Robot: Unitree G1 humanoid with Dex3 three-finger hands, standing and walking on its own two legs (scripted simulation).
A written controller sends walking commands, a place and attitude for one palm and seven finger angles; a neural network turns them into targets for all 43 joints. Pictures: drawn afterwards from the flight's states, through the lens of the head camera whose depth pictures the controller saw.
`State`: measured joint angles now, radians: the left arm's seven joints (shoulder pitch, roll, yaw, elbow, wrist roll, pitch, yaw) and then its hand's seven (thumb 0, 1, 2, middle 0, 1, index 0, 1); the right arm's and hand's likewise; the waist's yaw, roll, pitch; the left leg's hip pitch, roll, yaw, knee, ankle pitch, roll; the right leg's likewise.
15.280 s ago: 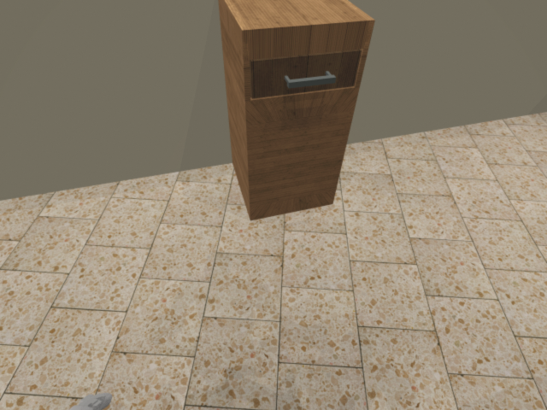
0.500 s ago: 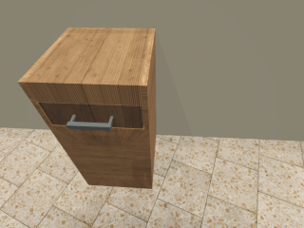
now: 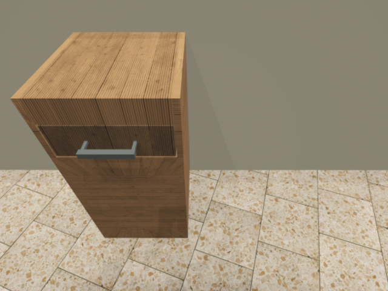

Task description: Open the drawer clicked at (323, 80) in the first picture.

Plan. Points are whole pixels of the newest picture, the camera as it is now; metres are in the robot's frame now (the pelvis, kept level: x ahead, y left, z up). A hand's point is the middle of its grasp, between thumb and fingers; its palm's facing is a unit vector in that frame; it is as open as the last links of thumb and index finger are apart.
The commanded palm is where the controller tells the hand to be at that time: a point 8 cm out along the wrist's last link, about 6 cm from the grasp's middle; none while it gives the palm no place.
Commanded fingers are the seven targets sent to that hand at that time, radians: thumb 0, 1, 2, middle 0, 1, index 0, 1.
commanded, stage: look again from close up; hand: left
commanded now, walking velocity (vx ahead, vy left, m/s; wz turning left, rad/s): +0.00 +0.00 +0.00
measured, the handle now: (108, 149) +0.50 +0.29 -0.03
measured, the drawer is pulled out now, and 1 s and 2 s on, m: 0.00 0.00 0.00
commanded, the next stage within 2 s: shuffle to correct the standing spot in 0.16 s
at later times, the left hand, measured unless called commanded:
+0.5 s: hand out of the picture +0.02 +0.16 -0.16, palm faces +0.07 -0.98 -0.21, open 7.3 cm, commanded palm none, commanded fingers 0.00 0.90 0.90 -0.20 -0.30 -0.20 -0.30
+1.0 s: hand out of the picture +0.03 +0.18 -0.14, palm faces +0.04 -0.96 -0.27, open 7.4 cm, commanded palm none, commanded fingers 0.00 0.90 0.90 -0.20 -0.30 -0.20 -0.30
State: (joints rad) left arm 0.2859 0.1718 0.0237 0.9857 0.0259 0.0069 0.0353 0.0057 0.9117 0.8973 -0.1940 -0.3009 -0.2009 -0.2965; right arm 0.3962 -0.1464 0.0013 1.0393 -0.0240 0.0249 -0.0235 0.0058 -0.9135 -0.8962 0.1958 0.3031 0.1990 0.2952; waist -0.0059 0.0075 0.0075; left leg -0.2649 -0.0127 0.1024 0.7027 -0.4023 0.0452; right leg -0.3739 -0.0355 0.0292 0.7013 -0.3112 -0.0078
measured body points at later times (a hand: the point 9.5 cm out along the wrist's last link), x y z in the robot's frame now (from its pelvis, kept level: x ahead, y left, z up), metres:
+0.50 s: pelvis +0.03 -0.01 +0.01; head +0.05 -0.01 +0.46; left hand +0.02 +0.21 -0.14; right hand +0.05 -0.23 -0.14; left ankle -0.01 +0.09 -0.72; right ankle +0.06 -0.13 -0.72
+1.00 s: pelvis -0.02 -0.01 +0.02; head -0.02 -0.04 +0.47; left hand +0.03 +0.23 -0.11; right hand +0.01 -0.23 -0.15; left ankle -0.02 +0.09 -0.70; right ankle -0.06 -0.09 -0.72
